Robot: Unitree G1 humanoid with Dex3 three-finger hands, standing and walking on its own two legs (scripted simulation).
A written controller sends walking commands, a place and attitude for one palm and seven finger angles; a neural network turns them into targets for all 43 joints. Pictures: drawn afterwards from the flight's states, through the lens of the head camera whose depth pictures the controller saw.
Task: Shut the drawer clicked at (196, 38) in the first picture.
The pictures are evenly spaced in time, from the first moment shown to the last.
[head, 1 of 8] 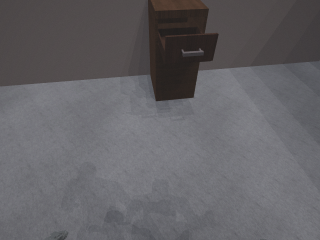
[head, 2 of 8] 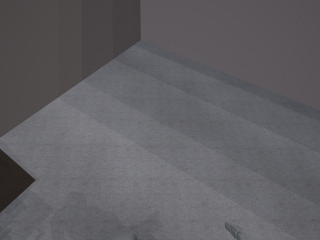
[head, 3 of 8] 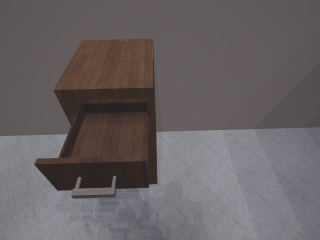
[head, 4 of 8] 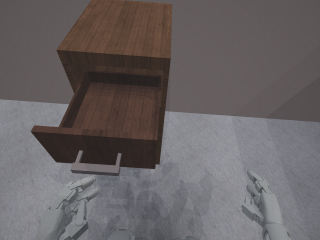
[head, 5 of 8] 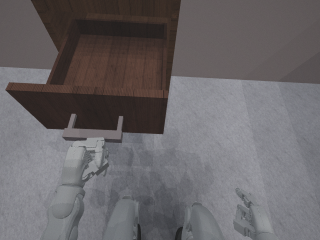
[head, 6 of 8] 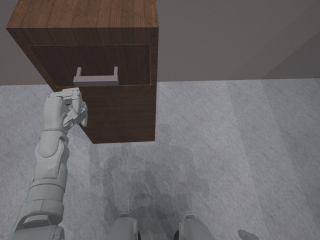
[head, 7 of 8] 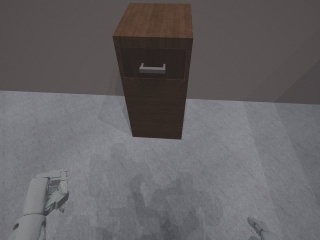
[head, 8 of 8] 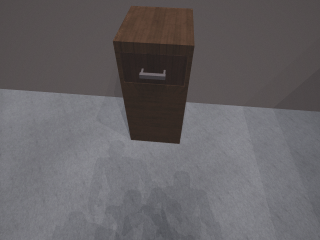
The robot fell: no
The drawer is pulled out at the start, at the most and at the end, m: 0.29 0.29 0.00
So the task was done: yes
